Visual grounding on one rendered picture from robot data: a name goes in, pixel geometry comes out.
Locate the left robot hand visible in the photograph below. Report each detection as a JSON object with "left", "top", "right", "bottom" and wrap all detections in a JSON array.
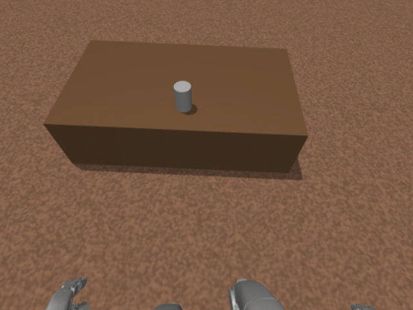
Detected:
[{"left": 45, "top": 278, "right": 93, "bottom": 310}]

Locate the can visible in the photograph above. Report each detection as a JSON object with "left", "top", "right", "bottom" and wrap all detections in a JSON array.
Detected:
[{"left": 174, "top": 81, "right": 192, "bottom": 112}]

